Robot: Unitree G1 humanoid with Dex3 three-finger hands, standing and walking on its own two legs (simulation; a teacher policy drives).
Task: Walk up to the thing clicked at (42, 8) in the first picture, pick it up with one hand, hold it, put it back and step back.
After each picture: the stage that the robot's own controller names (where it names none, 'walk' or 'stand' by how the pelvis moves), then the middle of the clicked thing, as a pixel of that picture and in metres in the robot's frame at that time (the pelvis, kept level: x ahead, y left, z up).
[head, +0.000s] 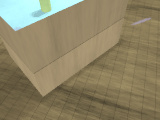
stand; (44, 1) +0.94 +0.25 +0.03
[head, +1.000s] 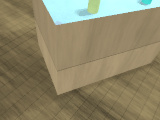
walk; (94, 1) +0.86 -0.03 +0.06
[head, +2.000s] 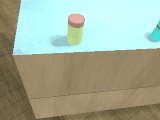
walk; (75, 30) +0.56 +0.05 +0.06
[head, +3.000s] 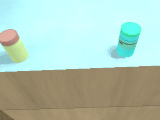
stand; (14, 46) +0.47 +0.28 +0.08
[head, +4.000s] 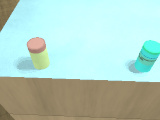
stand; (39, 54) +0.46 +0.20 +0.04
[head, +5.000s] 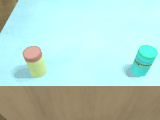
stand; (35, 62) +0.44 +0.20 +0.03
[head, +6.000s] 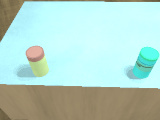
stand; (38, 61) +0.45 +0.20 +0.03
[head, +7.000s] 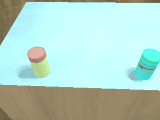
stand; (39, 62) +0.44 +0.20 +0.03
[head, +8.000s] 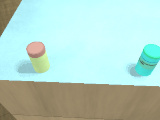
rise first; (39, 57) +0.45 +0.19 +0.03
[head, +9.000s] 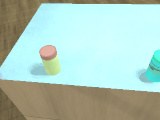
rise first; (50, 60) +0.45 +0.18 +0.03
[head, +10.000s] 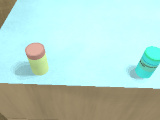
go down; (37, 59) +0.45 +0.17 +0.04
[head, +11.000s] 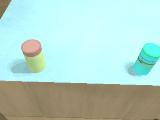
go down; (34, 56) +0.46 +0.18 +0.04
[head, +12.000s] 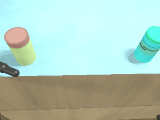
close in; (21, 47) +0.44 +0.18 +0.07
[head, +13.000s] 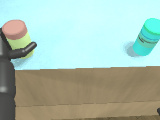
close; (19, 40) +0.47 +0.19 +0.09
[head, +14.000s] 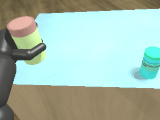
lift; (28, 41) +0.34 +0.16 +0.25
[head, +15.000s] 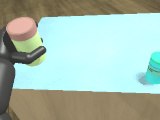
hold; (28, 43) +0.32 +0.16 +0.26
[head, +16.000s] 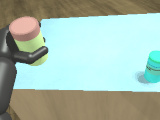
hold; (31, 42) +0.32 +0.15 +0.27
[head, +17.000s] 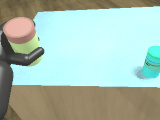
hold; (25, 43) +0.32 +0.16 +0.26
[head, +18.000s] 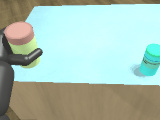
crouch; (24, 46) +0.35 +0.18 +0.22
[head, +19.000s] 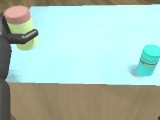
crouch; (22, 29) +0.42 +0.19 +0.23
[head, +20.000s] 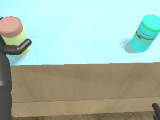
lower; (15, 37) +0.48 +0.19 +0.08
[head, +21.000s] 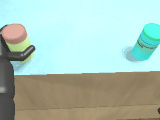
lower; (19, 44) +0.46 +0.19 +0.08
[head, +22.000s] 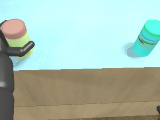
lower; (18, 39) +0.47 +0.19 +0.08
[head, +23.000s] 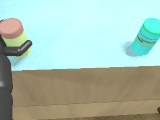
lower; (16, 39) +0.47 +0.19 +0.08
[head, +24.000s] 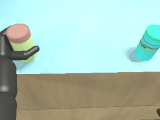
open; (23, 44) +0.46 +0.18 +0.08
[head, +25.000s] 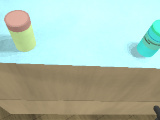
rise; (22, 32) +0.47 +0.18 +0.09
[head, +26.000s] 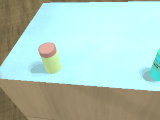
sink last; (50, 58) +0.45 +0.18 +0.06
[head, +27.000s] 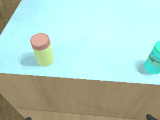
stand; (43, 50) +0.46 +0.18 +0.05
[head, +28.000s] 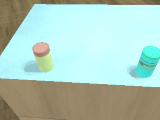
stand; (43, 57) +0.48 +0.19 +0.03
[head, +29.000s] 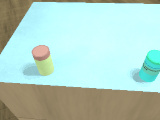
stand; (43, 60) +0.45 +0.19 +0.03
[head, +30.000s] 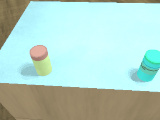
stand; (41, 61) +0.45 +0.19 +0.03
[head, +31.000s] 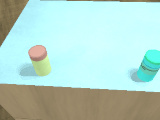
stand; (40, 61) +0.45 +0.19 +0.03
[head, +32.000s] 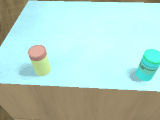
stand; (40, 61) +0.45 +0.20 +0.03
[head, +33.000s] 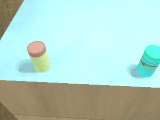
walk; (39, 57) +0.45 +0.20 +0.03
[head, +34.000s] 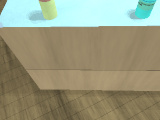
walk; (47, 4) +0.68 +0.18 +0.05
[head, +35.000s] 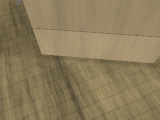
walk; out of the picture +1.05 +0.17 +0.06
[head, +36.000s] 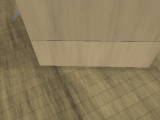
stand; out of the picture +1.06 +0.21 +0.05
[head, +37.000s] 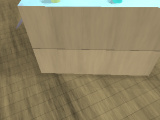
stand; out of the picture +1.05 +0.20 +0.03
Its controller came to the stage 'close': yes
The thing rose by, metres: 0.23
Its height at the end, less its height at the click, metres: +0.00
